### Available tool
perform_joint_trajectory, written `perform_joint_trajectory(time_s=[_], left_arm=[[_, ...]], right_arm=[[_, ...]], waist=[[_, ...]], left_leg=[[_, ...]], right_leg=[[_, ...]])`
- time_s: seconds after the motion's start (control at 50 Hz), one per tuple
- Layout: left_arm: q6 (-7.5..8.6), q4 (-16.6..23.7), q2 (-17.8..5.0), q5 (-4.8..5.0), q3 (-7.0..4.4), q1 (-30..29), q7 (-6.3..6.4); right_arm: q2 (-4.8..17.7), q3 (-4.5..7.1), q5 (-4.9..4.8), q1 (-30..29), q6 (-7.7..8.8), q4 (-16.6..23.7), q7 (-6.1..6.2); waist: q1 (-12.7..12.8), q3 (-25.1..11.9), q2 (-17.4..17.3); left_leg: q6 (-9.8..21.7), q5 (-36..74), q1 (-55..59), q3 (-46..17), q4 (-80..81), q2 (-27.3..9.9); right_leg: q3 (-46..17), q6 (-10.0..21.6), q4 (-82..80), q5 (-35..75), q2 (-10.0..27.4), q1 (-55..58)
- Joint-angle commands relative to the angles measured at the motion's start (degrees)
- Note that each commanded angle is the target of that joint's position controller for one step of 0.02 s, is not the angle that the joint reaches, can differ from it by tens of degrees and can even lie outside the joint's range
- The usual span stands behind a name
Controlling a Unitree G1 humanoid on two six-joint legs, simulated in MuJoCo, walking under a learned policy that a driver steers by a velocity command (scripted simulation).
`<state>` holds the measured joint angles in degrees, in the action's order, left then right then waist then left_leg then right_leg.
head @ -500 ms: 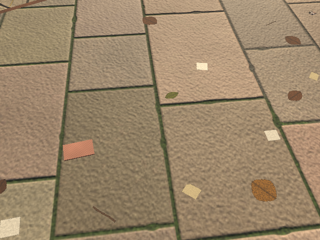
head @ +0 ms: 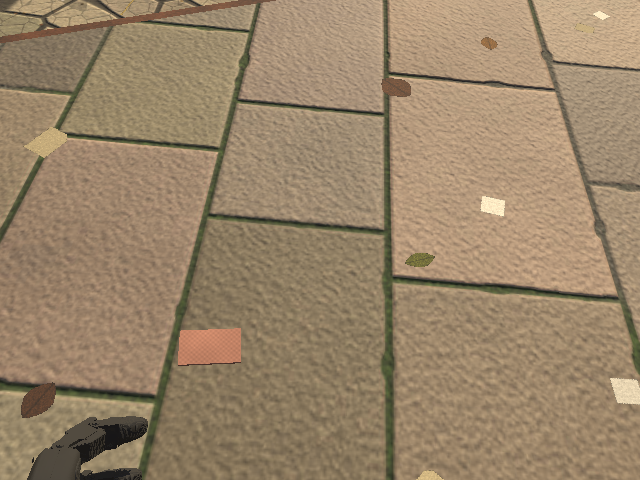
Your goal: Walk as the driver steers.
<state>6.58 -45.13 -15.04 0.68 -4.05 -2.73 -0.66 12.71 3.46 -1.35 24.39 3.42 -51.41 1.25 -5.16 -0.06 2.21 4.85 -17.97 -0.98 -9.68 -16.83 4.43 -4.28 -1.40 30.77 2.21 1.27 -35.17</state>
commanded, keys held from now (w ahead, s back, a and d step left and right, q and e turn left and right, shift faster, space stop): w+q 0.38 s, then q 0.22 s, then e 0.40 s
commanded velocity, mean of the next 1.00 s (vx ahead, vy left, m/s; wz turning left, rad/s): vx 0.29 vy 0.00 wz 0.34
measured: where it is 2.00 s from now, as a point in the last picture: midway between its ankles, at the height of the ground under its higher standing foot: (277, 418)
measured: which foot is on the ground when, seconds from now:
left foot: down 0.00-0.12, up 0.14-0.58, down 0.60-1.00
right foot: up 0.00-0.08, down 0.10-0.60, up 0.62-1.00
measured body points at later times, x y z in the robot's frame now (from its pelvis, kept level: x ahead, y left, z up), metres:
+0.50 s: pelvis +0.26 -0.01 +0.00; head +0.29 +0.01 +0.44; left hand +0.20 +0.28 -0.13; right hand +0.53 -0.19 -0.09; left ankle +0.38 +0.18 -0.69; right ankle +0.21 -0.14 -0.74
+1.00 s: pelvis +0.38 +0.06 -0.01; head +0.41 +0.07 +0.44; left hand +0.40 +0.36 -0.13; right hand +0.62 -0.13 -0.11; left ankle +0.40 +0.16 -0.74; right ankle +0.43 -0.07 -0.71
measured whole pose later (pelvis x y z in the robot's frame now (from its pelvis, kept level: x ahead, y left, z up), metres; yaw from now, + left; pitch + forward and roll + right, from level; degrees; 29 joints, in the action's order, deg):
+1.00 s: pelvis +0.38 +0.06 -0.01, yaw +18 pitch +2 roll +2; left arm -2.3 -46.6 -16.2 0.8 -2.9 10.6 1.6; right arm 13.5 2.8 1.2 6.5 0.6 -42.5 1.5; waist 0.4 1.3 1.4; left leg 3.7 -9.0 -18.0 7.4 -25.1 1.1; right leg 0.0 -2.7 49.0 -23.1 5.1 -25.7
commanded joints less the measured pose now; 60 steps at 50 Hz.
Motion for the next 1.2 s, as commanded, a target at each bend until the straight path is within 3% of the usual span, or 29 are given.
perform_joint_trajectory(time_s=[0.02,0.06,0.1,0.12,0.14,0.16,0.18,0.2,0.24,0.28,0.44,0.54,0.58,0.6,0.62,0.64,0.66,0.7,0.72,0.76,0.8,0.94,1.02,1.08,1.1,1.12,1.14,1.16,1.2], left_arm=[[1.91,7.0,-4.5,0.29,-0.41,-9.5,-0.78],[2.39,6.8,-6.2,0.44,-0.94,-5.8,-0.86],[2.67,3.7,-10.2,-0.18,-2.82,8.5,-0.05],[2.25,2.6,-14.0,-0.92,-3.61,20.2,0.66],[1.52,1.0,-15.8,-1.59,-3.87,23.1,0.21],[1.25,2.0,-9.6,-0.68,-2.46,20.9,0.08],[0.85,2.8,-6.1,-0.22,-1.56,17.4,0.34],[0.48,2.9,-5.6,-0.51,-1.23,14.2,0.29],[0.34,2.1,-4.3,-1.62,-0.77,11.9,0.13],[0.92,1.2,-4.6,-1.15,-1.06,11.9,-0.06],[-0.05,-0.2,-9.2,-0.76,-2.16,12.8,0.94],[-2.23,-0.3,-12.9,1.23,-3.01,14.9,1.9],[-3.13,0.4,-13.0,2.02,-3.15,13.8,2.22],[-3.06,0.6,-11.1,1.11,-2.43,15.9,2.09],[-2.66,2.2,-3.4,-3.13,0.03,21.7,1.29],[-1.93,2.0,-6.0,-1.42,0.83,25.3,0.48],[-2.24,1.7,-10.7,0.92,-0.43,19.2,0.13],[-3.52,1.3,-8.1,0.44,0.32,15.7,0.82],[-4.59,1.0,-8.1,0.12,0.19,16.0,1.27],[-6.25,-0.7,-7.1,0.18,0.17,19.8,1.75],[-6.69,-1.3,-5.9,-0.18,0.53,19.9,2.37],[-8.35,2.3,-7.6,0.12,-0.29,11.8,2.65],[-8.23,2.9,-6.2,0.16,-0.34,12.3,1.66],[-8.01,1.6,-5.8,0.05,-0.67,17.3,0.42],[-8.01,1.5,-7.7,-0.48,-1.22,18.6,0.3],[-7.98,2.3,-13.5,-0.82,-2.63,19.2,1.05],[-7.8,3.6,-18.1,-1.68,-3.44,18.8,1.07],[-6.65,4.5,-15.7,-2.91,-2.96,19.6,0.87],[-5.41,5.4,-13.4,-1.34,-2.7,14.3,1.23]], right_arm=[[9.5,2.35,-0.28,1.9,0.04,2.4,0.5],[10.2,2.75,-0.18,0.6,-0.4,3.1,0.68],[9.3,2.41,0.35,-2.9,-0.46,5.4,0.28],[7.0,1.51,1.68,-3.8,-0.28,7.4,0.03],[1.6,0.16,-0.47,5.5,0.42,8.5,-0.14],[8.1,1.17,-1.64,5.4,0.47,6.7,0.08],[11.0,1.94,-1.4,-0.7,0.25,7.6,0.02],[10.4,2.01,-0.8,-3.7,0.06,8.2,0.12],[8.5,2.34,-0.22,-5.0,-0.38,9.0,-0.35],[6.0,1.94,-0.62,-5.2,-1.26,10.1,-0.71],[5.0,0.82,0.57,-17.0,-0.77,15.4,-2.77],[7.8,1.96,0.75,-19.6,-1.41,19.0,-4.57],[11.5,4.09,0.96,-9.8,-1.57,17.1,-4.44],[15.3,5.68,1.1,-3.5,-1.75,15.7,-3.29],[20.8,6.0,1.56,-4.3,-2.09,16.7,-1.8],[19.6,4.66,2.38,-6.0,-1.47,20.3,-2.3],[14.3,3.27,2.63,-6.9,-1.49,20.3,-2.73],[8.6,1.15,1.32,-12.2,-1.14,18.2,-2.83],[7.2,0.48,1.74,-14.8,-1.02,17.7,-2.73],[7.9,0.63,3.44,-17.5,-0.37,16.3,-2.63],[8.0,0.77,3.88,-19.2,0.19,15.1,-2.06],[10.7,2.06,2.49,-17.6,-2.14,12.3,0.63],[10.7,2.34,2.05,-18.1,-3.16,11.6,1.1],[11.4,2.78,0.53,-19.6,-4.27,11.2,1.32],[10.5,2.78,-0.13,-17.7,-4.48,10.2,1.35],[7.6,2.25,1.29,-16.9,-4.42,11.0,1.1],[7.0,1.96,2.53,-22.2,-3.83,14.3,1.28],[8.7,2.41,2.64,-25.1,-3.57,14.6,1.2],[9.4,3.06,1.58,-21.9,-3.83,12.5,1.35]], waist=[[0.2,3.6,-8.7],[2.5,2.2,-10.9],[9.7,-6.6,-10.6],[13.9,-16.9,-4.4],[8.4,-24.0,17.7],[9.0,-18.4,12.5],[9.7,-9.7,5.9],[8.1,-4.6,0.7],[5.5,-1.1,1.7],[4.7,-0.2,3.3],[6.8,3.4,0.4],[6.5,0.5,3.1],[0.8,-4.6,2.3],[-2.0,-8.4,-2.1],[4.0,-13.9,-18.7],[3.3,-28.7,-16.8],[0.1,-26.2,-7.1],[3.2,-14.1,-2.3],[5.2,-11.4,-3.7],[8.0,-9.5,-6.4],[8.3,-8.7,-7.0],[4.2,-3.8,-7.9],[4.5,-4.3,-7.8],[7.7,-6.1,-8.4],[8.0,-4.9,-6.2],[5.9,-4.6,6.5],[7.3,-1.8,16.3],[9.5,-4.7,9.4],[5.9,-4.5,4.0]], left_leg=[[6.2,16.3,-1.3,-12.4,0.9,-14.2],[5.3,22.4,-1.7,-13.6,-2.1,-14.5],[2.4,34.3,-6.6,-10.7,-16.5,-9.3],[0.3,22.0,-16.2,-6.3,-33.3,-5.0],[-2.8,-15.9,-36.4,-2.2,-50.7,2.2],[-2.9,-14.6,-42.6,-3.1,-58.4,-3.2],[-3.0,-8.9,-43.9,-1.0,-58.8,-5.4],[-3.2,-4.3,-41.3,1.1,-57.1,-7.9],[-2.8,-0.7,-36.7,1.6,-53.3,-11.0],[-2.9,0.4,-36.1,3.1,-51.3,-12.2],[-4.0,20.1,-35.7,8.4,-28.1,-10.8],[-1.6,14.2,-29.6,12.8,-19.5,-6.6],[1.4,15.1,-17.3,14.7,-13.5,-2.3],[3.9,27.7,-4.8,11.0,-10.4,-3.2],[11.0,58.8,13.3,-9.4,-17.2,-19.4],[21.6,53.4,20.2,-29.7,-11.9,-30.1],[18.2,48.5,15.5,-21.7,-9.3,-26.6],[12.3,38.9,1.8,-10.0,-7.5,-21.1],[11.2,37.1,-6.1,-6.7,-5.7,-19.7],[10.7,36.5,-16.6,-0.6,-2.1,-17.6],[10.2,35.5,-18.6,3.5,-0.9,-16.8],[10.4,8.9,-13.0,1.6,3.3,-21.3],[9.6,15.7,-8.6,4.0,0.3,-22.0],[5.9,21.6,-8.2,8.7,-6.4,-20.3],[1.9,16.9,-11.0,11.5,-11.3,-17.6],[-4.1,4.8,-22.3,17.9,-25.6,-11.7],[-7.8,-18.4,-37.3,16.2,-35.6,-2.0],[-7.7,-20.1,-38.7,8.5,-45.5,-2.9],[-7.2,-10.8,-40.2,6.0,-47.9,-4.6]], right_leg=[[1.0,0.5,-3.5,-1.1,-1.8,0.8],[1.8,1.8,-4.7,-4.6,-2.6,8.0],[0.8,5.9,-5.7,-5.1,-0.6,29.0],[-9.8,9.6,-3.5,-10.3,10.1,46.8],[-37.9,17.8,-10.5,-21.7,23.4,62.9],[-40.4,16.3,-13.4,-29.8,23.0,58.4],[-29.5,13.7,-14.3,-27.4,20.5,49.4],[-21.5,12.4,-15.7,-19.7,17.9,40.3],[-12.3,11.4,-19.0,-12.2,14.1,30.3],[-7.1,12.4,-21.8,-9.7,13.5,27.1],[10.9,10.8,-21.0,11.4,11.1,27.1],[13.6,7.9,-11.1,24.0,13.4,34.5],[15.2,5.6,3.6,29.1,11.6,33.9],[16.3,2.3,17.4,18.4,8.4,26.3],[15.6,-1.1,38.0,-36.9,1.3,5.8],[2.5,-1.7,51.7,-46.4,-2.6,-0.8],[-0.9,-1.0,52.2,-39.8,0.7,-2.0],[0.4,-0.9,42.1,-32.9,5.5,-2.2],[-0.2,-1.1,37.9,-31.2,6.7,2.9],[1.3,-1.9,33.0,-27.5,5.7,12.5],[1.6,-2.5,25.4,-25.5,5.2,15.5],[3.3,-1.5,20.8,-24.8,4.9,8.5],[5.8,-0.3,15.5,-26.6,3.4,10.2],[9.5,2.3,0.7,-17.2,0.1,18.8],[6.3,4.5,-6.5,-10.3,0.7,22.2],[-9.9,9.1,-10.5,4.3,11.6,29.1],[-24.9,19.8,-11.8,18.5,22.0,31.3],[-23.7,22.1,-11.8,18.3,21.1,31.5],[-15.0,15.9,-9.8,15.7,14.6,32.2]])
